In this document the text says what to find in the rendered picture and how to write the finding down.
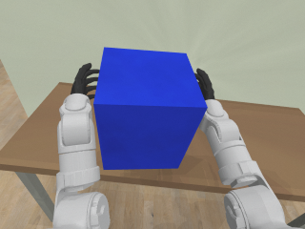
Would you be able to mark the left robot hand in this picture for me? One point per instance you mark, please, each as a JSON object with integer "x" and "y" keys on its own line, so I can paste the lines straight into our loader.
{"x": 81, "y": 81}

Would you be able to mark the robot right upper arm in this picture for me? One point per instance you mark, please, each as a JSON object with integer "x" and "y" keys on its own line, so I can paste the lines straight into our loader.
{"x": 254, "y": 207}

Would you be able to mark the carton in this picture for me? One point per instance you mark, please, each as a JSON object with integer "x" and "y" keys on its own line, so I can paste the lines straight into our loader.
{"x": 148, "y": 106}

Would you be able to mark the right robot hand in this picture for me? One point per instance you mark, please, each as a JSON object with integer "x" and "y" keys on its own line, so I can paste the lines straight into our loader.
{"x": 205, "y": 84}

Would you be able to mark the robot left upper arm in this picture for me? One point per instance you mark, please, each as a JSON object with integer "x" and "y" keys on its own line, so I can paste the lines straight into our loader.
{"x": 82, "y": 211}

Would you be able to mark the robot right forearm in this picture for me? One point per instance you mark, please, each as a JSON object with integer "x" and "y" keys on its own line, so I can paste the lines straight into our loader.
{"x": 236, "y": 167}

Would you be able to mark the robot left forearm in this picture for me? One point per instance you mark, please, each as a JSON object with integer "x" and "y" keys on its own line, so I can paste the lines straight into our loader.
{"x": 76, "y": 145}

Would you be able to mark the table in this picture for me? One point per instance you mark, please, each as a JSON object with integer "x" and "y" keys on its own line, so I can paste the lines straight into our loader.
{"x": 274, "y": 137}

